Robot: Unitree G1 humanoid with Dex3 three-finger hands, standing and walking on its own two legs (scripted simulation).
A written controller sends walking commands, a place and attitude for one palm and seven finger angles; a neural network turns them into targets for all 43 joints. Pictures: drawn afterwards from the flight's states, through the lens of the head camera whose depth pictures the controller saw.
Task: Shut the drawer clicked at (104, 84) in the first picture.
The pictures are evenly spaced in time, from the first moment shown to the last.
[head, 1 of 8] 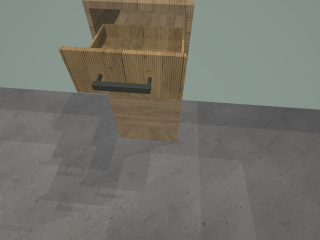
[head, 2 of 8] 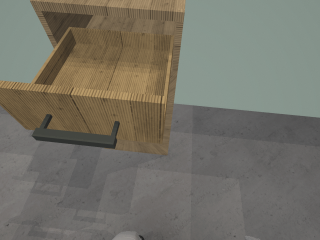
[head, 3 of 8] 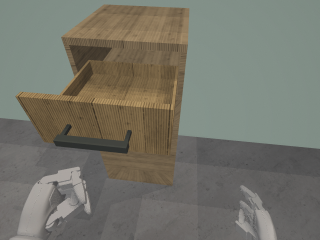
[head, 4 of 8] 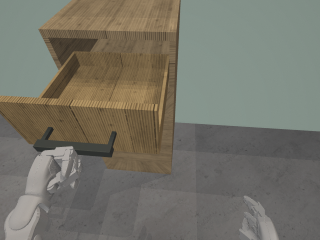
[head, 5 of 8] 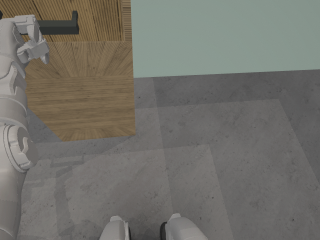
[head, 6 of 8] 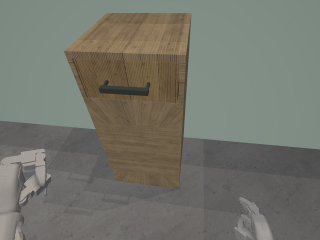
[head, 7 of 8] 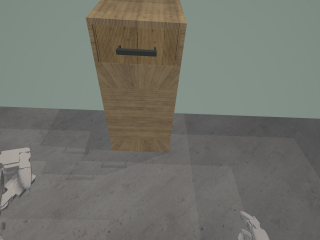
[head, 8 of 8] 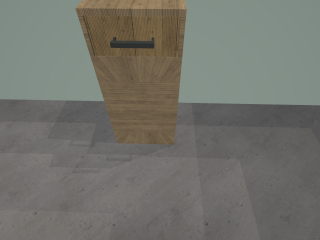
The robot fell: no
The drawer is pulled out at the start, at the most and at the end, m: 0.30 0.30 0.00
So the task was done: yes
